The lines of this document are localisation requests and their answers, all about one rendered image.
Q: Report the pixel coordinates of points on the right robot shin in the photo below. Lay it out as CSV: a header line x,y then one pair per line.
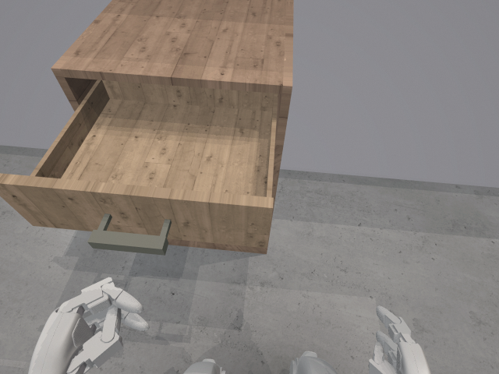
x,y
309,353

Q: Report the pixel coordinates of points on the robot left hand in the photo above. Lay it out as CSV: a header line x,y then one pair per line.
x,y
66,332

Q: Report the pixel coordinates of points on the robot right hand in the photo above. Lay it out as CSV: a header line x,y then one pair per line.
x,y
405,357

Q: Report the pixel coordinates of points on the cabinet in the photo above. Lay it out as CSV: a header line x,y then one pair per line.
x,y
242,45

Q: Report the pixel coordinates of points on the drawer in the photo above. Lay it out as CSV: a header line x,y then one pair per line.
x,y
200,157

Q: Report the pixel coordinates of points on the robot right thigh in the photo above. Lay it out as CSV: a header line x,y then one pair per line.
x,y
310,365

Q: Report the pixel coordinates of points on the handle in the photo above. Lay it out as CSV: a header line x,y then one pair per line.
x,y
129,242

